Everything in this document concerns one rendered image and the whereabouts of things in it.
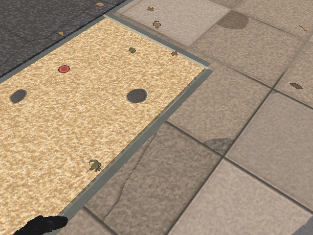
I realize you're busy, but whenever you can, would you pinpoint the left robot hand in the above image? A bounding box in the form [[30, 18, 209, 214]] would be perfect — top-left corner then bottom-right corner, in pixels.
[[13, 215, 68, 235]]

